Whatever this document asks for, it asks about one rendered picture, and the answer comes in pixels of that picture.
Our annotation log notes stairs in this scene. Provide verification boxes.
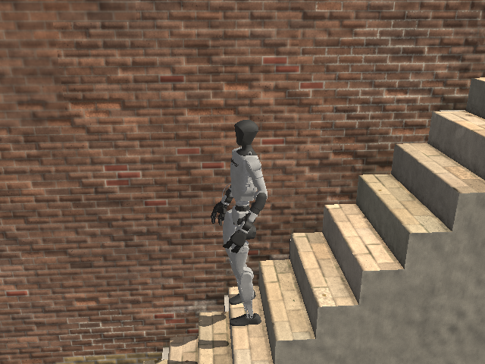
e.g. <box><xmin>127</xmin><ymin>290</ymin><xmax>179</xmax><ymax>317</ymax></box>
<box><xmin>142</xmin><ymin>77</ymin><xmax>485</xmax><ymax>364</ymax></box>

